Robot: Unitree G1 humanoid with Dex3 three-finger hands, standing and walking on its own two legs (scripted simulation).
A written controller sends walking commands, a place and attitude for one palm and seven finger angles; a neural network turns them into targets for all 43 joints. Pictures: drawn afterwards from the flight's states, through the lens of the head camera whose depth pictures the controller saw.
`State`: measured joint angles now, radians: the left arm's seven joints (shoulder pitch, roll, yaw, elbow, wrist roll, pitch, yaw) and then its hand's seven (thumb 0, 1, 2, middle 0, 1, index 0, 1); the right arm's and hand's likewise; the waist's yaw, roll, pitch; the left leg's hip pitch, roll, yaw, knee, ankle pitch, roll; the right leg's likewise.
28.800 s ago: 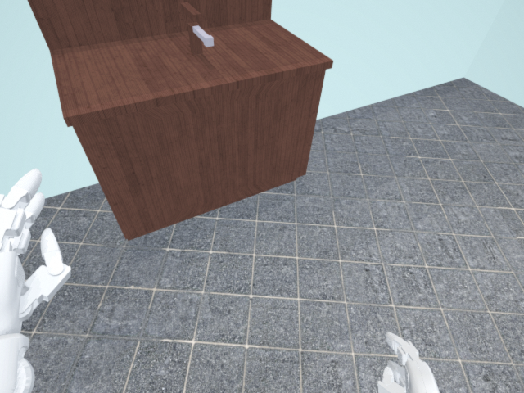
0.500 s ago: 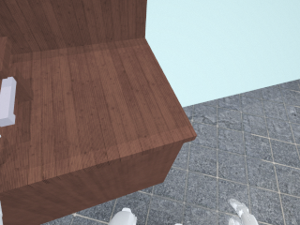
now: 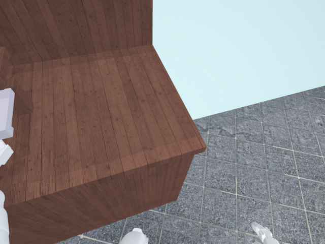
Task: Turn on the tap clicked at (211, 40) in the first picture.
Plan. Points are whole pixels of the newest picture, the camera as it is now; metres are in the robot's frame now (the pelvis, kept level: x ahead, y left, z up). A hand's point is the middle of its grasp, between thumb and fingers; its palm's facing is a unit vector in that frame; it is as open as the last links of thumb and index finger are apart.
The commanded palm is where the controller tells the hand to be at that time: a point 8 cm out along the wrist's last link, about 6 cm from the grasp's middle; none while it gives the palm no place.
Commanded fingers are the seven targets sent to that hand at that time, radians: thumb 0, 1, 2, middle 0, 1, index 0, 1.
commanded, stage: push the lever round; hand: left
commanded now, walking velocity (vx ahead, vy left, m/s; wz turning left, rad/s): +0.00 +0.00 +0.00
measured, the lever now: (2, 130) +0.32 +0.38 +0.09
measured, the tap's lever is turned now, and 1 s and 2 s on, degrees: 1 10 35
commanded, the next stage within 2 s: none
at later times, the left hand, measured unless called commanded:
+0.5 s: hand (21, 143) +0.31 +0.35 +0.07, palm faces +0.67 -0.74 -0.09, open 7.8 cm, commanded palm +0.26 +0.37 +0.07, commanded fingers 0.00 0.90 0.90 -0.15 -0.15 -0.15 -0.15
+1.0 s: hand (38, 138) +0.33 +0.31 +0.07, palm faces +0.75 -0.66 -0.07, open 7.9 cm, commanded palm +0.28 +0.33 +0.07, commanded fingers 0.00 0.90 0.90 -0.15 -0.15 -0.15 -0.15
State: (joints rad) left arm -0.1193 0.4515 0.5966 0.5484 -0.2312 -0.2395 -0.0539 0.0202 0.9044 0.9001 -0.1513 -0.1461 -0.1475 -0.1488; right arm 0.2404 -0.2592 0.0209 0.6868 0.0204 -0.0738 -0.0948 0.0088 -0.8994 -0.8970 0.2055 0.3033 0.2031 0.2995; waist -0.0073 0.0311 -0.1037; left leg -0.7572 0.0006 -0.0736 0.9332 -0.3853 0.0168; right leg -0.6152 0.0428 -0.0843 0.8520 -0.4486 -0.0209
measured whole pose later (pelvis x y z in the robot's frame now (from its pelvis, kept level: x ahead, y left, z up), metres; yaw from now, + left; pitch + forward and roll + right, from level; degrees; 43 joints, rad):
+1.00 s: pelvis +0.00 +0.00 +0.00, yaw +0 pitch +11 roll -3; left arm -0.15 0.22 0.42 0.41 -0.08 -0.23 0.43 0.02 0.90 0.90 -0.15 -0.15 -0.14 -0.15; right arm 0.21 -0.23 0.01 0.69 -0.02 -0.02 -0.05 0.01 -0.90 -0.90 0.20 0.30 0.20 0.30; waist -0.01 0.04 -0.13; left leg -0.72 -0.01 -0.07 0.92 -0.39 0.02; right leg -0.58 0.03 -0.08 0.85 -0.46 -0.02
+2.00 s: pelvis +0.00 -0.01 +0.00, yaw +1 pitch +12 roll -3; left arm -0.47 0.14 0.44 0.72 0.06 -0.24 0.79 0.02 0.90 0.90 -0.15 -0.15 -0.13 -0.15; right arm 0.22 -0.22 -0.02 0.76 -0.06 0.04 0.00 0.01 -0.90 -0.90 0.20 0.30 0.20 0.30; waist -0.05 0.04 -0.14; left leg -0.75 -0.01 -0.09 0.92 -0.38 0.00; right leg -0.61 0.04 -0.10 0.86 -0.46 -0.04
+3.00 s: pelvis +0.01 -0.02 +0.00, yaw +0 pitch +15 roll -3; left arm -0.69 0.24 0.57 1.00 0.13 -0.28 0.84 0.02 0.90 0.90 -0.15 -0.15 -0.07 -0.12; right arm 0.29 -0.22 -0.03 0.77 -0.10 0.08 0.05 0.00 -0.90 -0.90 0.20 0.30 0.20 0.30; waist -0.12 0.03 -0.16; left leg -0.80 0.01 -0.09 0.92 -0.38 -0.01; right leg -0.67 0.05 -0.09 0.87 -0.46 -0.05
